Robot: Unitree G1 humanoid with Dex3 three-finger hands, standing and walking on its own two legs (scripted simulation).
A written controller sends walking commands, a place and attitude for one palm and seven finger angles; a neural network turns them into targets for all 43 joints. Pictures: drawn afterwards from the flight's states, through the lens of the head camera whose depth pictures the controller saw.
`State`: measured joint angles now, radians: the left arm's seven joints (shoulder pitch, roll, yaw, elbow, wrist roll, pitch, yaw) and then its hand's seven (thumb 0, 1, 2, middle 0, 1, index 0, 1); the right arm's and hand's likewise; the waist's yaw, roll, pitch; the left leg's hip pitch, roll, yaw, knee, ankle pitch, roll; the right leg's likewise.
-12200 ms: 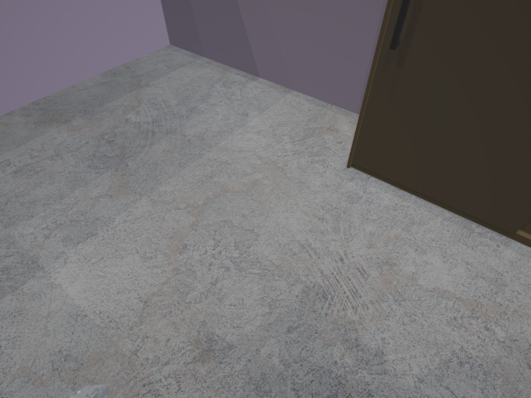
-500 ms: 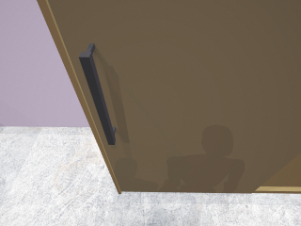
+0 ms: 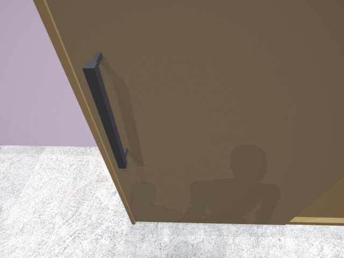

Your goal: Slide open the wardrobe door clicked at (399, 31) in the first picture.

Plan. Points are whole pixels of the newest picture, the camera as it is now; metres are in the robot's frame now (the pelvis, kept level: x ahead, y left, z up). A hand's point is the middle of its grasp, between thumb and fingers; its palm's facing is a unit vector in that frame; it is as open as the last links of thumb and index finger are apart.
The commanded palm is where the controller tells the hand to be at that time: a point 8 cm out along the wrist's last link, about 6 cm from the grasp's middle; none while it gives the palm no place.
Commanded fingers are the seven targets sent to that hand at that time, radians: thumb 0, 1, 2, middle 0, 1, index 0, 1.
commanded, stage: look again from close up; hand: left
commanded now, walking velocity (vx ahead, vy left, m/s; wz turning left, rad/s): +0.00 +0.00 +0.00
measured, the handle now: (112, 121) +0.40 +0.18 +0.11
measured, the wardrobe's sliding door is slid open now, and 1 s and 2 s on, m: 0.00 0.00 0.00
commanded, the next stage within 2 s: shuffle to correct the standing spot in 0.98 s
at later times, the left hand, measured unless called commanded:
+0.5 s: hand out of the picture -0.02 +0.17 -0.17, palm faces +0.03 -0.98 -0.20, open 7.4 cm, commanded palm none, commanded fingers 0.00 0.90 0.90 -0.20 -0.30 -0.20 -0.30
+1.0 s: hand out of the picture -0.02 +0.17 -0.17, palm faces +0.03 -0.98 -0.20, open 7.4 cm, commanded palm none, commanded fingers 0.00 0.90 0.90 -0.20 -0.30 -0.20 -0.30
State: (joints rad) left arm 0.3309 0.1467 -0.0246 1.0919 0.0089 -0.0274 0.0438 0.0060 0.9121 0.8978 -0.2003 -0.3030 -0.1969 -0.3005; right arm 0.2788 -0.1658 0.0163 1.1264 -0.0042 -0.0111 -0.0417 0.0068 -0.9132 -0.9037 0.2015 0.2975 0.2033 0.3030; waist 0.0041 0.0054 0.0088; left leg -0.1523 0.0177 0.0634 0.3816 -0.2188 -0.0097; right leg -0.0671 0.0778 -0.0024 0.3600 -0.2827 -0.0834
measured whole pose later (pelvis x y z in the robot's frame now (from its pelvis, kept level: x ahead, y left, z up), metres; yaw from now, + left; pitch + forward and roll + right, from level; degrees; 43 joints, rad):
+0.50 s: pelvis +0.00 +0.00 +0.00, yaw +0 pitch +0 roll +1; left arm 0.34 0.14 -0.02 1.10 0.01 -0.03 0.04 0.01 0.91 0.90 -0.20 -0.30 -0.20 -0.30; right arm 0.29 -0.15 0.02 1.14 0.00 -0.01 -0.04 0.01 -0.91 -0.90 0.20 0.30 0.20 0.30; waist 0.00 0.00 0.02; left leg -0.15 0.01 0.06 0.37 -0.21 0.00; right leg -0.07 0.07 0.00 0.36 -0.28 -0.08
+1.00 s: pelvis +0.00 +0.01 +0.00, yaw +0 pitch +0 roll +1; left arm 0.33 0.14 -0.02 1.11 0.01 -0.03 0.04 0.01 0.91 0.90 -0.20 -0.30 -0.20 -0.30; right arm 0.28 -0.15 0.02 1.14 0.00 -0.02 -0.04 0.01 -0.91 -0.90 0.20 0.30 0.20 0.30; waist 0.01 0.00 0.01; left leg -0.15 0.00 0.06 0.37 -0.22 0.00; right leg -0.07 0.06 0.00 0.36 -0.29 -0.07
